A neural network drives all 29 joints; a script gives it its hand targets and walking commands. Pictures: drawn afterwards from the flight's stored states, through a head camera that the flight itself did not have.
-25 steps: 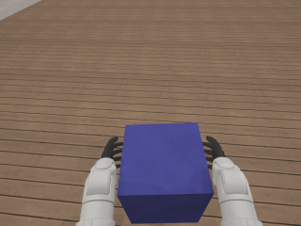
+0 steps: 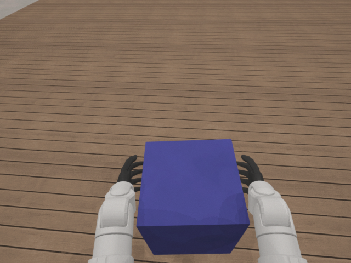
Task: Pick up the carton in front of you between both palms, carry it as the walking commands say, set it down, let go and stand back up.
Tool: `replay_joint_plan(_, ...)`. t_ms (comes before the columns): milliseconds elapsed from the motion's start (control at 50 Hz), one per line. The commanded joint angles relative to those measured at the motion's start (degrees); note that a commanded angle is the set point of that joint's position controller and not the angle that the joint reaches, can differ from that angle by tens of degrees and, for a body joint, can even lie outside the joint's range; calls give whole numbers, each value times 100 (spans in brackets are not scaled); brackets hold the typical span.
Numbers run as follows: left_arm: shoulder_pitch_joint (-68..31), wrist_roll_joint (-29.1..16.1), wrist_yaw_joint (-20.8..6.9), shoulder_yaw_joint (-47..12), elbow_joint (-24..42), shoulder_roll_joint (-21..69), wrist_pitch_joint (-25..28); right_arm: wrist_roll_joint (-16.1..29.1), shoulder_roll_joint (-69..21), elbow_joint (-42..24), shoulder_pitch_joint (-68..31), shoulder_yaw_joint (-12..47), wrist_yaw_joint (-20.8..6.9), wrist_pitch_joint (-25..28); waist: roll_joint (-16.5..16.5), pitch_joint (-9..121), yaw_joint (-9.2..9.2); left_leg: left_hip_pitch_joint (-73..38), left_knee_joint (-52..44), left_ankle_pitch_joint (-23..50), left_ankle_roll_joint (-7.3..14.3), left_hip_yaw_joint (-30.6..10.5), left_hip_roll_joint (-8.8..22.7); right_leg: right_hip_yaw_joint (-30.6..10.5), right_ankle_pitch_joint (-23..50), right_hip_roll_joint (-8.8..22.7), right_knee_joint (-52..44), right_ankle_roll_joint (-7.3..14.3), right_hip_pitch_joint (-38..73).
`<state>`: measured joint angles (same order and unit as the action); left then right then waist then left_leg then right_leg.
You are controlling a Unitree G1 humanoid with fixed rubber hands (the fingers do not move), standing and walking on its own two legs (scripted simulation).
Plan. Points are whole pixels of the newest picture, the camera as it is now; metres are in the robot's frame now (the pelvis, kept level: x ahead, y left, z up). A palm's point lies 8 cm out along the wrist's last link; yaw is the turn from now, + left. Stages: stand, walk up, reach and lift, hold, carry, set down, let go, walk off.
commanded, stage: hold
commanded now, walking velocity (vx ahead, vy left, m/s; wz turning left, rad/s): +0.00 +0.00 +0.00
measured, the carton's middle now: (190, 200) +0.29 +0.00 -0.04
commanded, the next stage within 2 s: set down in 0.48 s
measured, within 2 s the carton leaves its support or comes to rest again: neither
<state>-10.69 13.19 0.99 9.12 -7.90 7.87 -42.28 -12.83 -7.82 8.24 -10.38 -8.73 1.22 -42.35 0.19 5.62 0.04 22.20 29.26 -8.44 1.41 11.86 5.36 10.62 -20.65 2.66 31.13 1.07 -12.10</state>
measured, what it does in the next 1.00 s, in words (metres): shifts its weight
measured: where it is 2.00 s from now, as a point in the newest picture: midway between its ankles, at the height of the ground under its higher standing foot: outside the picture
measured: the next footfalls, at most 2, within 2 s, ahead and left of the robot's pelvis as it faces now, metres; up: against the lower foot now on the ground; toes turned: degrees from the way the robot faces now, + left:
none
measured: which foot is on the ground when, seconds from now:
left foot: down 0.00-1.00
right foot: down 0.00-1.00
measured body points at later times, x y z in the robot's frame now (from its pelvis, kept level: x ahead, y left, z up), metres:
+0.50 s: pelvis -0.02 +0.03 +0.01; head -0.04 +0.05 +0.46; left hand +0.30 +0.13 +0.04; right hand +0.25 -0.17 +0.04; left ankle +0.07 +0.13 -0.73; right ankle -0.04 -0.09 -0.73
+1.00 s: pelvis -0.04 +0.05 -0.03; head +0.09 +0.05 +0.40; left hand +0.34 +0.14 -0.09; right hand +0.31 -0.16 -0.08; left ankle +0.07 +0.13 -0.73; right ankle -0.04 -0.09 -0.73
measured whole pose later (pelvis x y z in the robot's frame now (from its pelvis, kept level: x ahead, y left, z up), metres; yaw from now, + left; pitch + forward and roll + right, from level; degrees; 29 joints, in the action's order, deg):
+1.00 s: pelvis -0.04 +0.05 -0.03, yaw -9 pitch +10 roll +0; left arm -30.5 21.2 1.6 26.4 -29.7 12.3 -17.5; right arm -23.2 -6.9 37.6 -33.6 -28.3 -4.5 -14.4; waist 1.9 -6.3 -0.6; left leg 42.4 44.2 -12.0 2.4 2.1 -1.1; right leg -4.2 -22.2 -0.8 48.5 -0.4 -36.5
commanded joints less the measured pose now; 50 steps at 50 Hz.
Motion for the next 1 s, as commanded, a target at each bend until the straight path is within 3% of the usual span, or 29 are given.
replay_joint_plan(0,-1878,-1326,-1192,-3020,455,4942,185,1310,-5063,-209,-2106,2886,-1237,282,623,235,-103,-3008,-237,1805,117,-1557,-1109,-1623,2555,-472,-1233,102,-817)
replay_joint_plan(20,-1970,-1285,-1161,-3003,582,4768,279,1215,-5039,-456,-2220,2886,-1189,440,668,579,61,-3524,-211,2209,167,-1703,-985,-1733,2772,-423,-1210,131,-981)
replay_joint_plan(40,-2050,-1290,-1207,-3060,727,4668,267,1006,-4854,-225,-1829,2653,-1105,478,389,589,118,-2970,-308,2339,59,-1725,-884,-1839,2695,-464,-1262,217,-124)
replay_joint_plan(60,-2147,-1330,-1243,-3173,740,4754,294,967,-4857,-284,-1925,2678,-1072,505,258,719,33,-2834,-395,2218,-49,-1664,-978,-1777,2974,-519,-1180,151,293)
replay_joint_plan(80,-2216,-1365,-1231,-3279,716,4790,327,1026,-4872,-299,-2034,2685,-1058,541,160,856,113,-3009,-433,2123,-72,-1617,-1044,-1784,3035,-531,-1184,85,300)
replay_joint_plan(100,-2255,-1382,-1265,-3331,856,4724,333,962,-4803,-234,-1894,2607,-1022,571,175,774,170,-2723,-497,1873,-145,-1618,-1035,-1767,2634,-583,-1289,114,625)
replay_joint_plan(120,-2306,-1362,-1270,-3336,835,4750,346,989,-4823,-324,-2091,2692,-1043,578,50,748,81,-2646,-545,1671,-168,-1547,-1123,-1745,2649,-571,-1283,62,681)
replay_joint_plan(240,-2005,-1020,-1101,-2906,393,4768,391,1287,-4866,-315,-2668,3009,-1250,592,147,425,-242,-3061,-637,1048,-10,-1529,-1135,-1770,1752,-509,-1421,12,-65)
replay_joint_plan(340,-2334,-1038,-1214,-2935,272,4936,360,1168,-4924,-60,-2746,2809,-1302,588,184,159,-101,-3266,-648,535,-53,-1534,-1085,-1802,761,-492,-1593,126,-530)
replay_joint_plan(520,-2876,-1111,-1366,-2921,-55,5317,316,1054,-5033,326,-3141,2493,-1456,656,9,225,42,-3580,-733,82,-141,-1652,-922,-1700,236,-582,-1525,310,-870)
replay_joint_plan(620,-3637,-838,-1375,-2172,-1142,5639,542,596,-4828,1345,-4065,1642,-1706,1007,-83,81,56,-3418,-673,-901,-190,-1886,-811,-1625,-341,-606,-1156,431,-1239)
replay_joint_plan(720,-4200,-106,-1137,-732,-2402,5219,971,-202,-4307,2540,-4802,359,-1727,1504,-178,-147,-35,-2795,-409,-1510,-182,-2106,-712,-1595,-484,-664,-427,400,-1792)
replay_joint_plan(800,-4116,431,-853,130,-2679,4405,1432,-765,-3578,3043,-4604,-507,-1541,1904,-57,-108,-83,-2054,57,-1111,-168,-2041,-794,-1577,-273,-752,121,344,-2467)
replay_joint_plan(840,-4079,501,-761,246,-2674,4122,1732,-823,-3285,3147,-4517,-657,-1480,2181,-44,124,-64,-1675,383,-650,-183,-1951,-846,-1569,-94,-797,383,321,-2850)
replay_joint_plan(980,-4486,131,-559,-769,-2552,4336,3079,-329,-3510,3142,-4786,218,-1400,3420,18,2088,84,-979,1818,1116,-170,-1909,-980,-1490,430,-1041,1482,123,-4350)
